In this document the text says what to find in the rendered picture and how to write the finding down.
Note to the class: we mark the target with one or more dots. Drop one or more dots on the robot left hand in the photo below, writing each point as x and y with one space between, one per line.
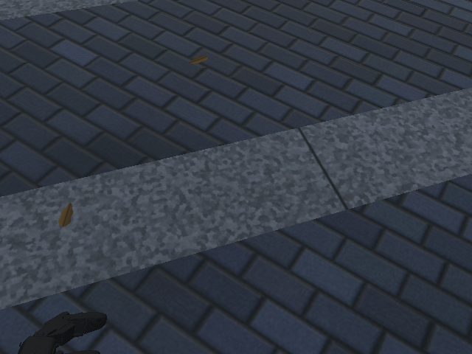
61 329

